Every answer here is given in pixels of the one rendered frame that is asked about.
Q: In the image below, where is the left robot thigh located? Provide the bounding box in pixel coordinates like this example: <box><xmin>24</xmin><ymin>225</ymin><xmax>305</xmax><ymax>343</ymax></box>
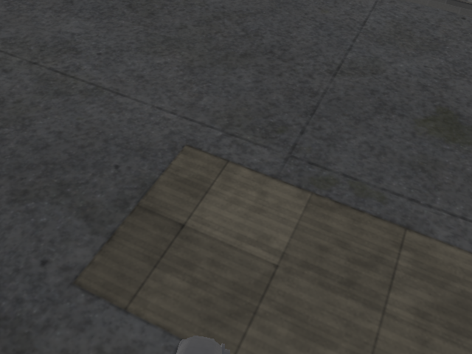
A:
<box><xmin>177</xmin><ymin>336</ymin><xmax>230</xmax><ymax>354</ymax></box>

